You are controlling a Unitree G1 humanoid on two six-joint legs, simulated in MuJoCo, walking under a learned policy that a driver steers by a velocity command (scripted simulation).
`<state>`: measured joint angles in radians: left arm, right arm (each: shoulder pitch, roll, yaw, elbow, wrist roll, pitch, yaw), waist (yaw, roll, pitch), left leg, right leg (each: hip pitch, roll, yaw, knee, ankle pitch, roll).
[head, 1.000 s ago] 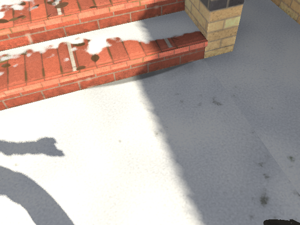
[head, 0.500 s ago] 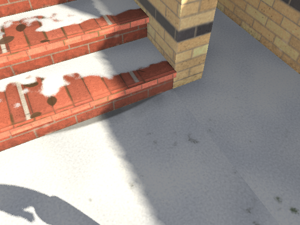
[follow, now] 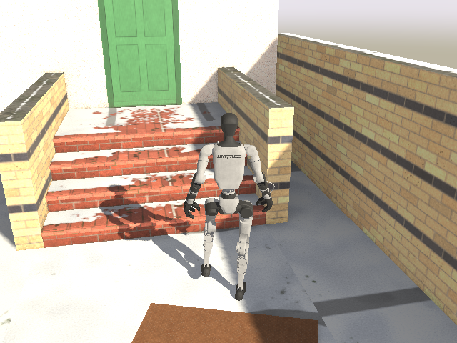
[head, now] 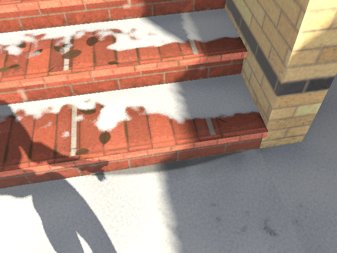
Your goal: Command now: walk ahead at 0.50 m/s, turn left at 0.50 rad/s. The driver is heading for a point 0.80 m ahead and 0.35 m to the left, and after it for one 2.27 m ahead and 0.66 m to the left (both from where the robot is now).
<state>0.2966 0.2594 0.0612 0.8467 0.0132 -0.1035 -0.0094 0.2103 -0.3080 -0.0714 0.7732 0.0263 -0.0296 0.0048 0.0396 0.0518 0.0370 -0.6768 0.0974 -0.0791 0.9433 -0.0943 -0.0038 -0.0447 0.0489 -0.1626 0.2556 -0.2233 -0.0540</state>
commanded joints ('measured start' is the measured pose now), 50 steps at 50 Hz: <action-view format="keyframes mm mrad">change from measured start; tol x32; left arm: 1 -76 152 33 -65 -5 -12 16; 50 15 128 6 -62 16 3 10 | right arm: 1 -43 -10 6 -80 -4 -12 20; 12 270 -196 -61 -49 -97 7 20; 50 -118 -31 26 -81 -66 21 62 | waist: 1 -10 -96 25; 13 -112 182 -349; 35 -24 21 -50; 38 25 -398 -264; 50 -16 -160 -16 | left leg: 1 31 10 34 -166 149 12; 11 512 -199 193 -397 -132 206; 13 975 239 -667 -580 -175 425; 27 519 -1 -241 -757 -13 255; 36 457 -79 -268 -333 249 134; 39 47 -157 -54 185 -414 87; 50 28 -53 64 8 -69 22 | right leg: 1 -38 -263 51 -123 437 -95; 10 133 -297 -77 314 1008 -42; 12 -204 -225 -100 888 481 16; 13 -569 -5 31 1199 -351 65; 14 -673 -50 210 1217 -274 57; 35 -181 -42 180 213 67 72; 38 277 -498 853 -45 -222 -110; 50 -10 -309 118 -62 482 -86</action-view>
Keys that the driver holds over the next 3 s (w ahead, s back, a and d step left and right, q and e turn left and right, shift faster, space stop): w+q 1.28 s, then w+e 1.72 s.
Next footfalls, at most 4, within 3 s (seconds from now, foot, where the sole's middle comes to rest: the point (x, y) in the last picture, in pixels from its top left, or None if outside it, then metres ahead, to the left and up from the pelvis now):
0.22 left None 0.29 0.12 -0.78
0.72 right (184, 225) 0.59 0.01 -0.78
1.20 left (115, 212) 0.64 0.30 -0.78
1.74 right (98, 135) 0.92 0.39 -0.62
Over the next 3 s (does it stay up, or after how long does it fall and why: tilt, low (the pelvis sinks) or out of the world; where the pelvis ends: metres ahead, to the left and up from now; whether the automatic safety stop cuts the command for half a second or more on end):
stays up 1.50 0.66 0.37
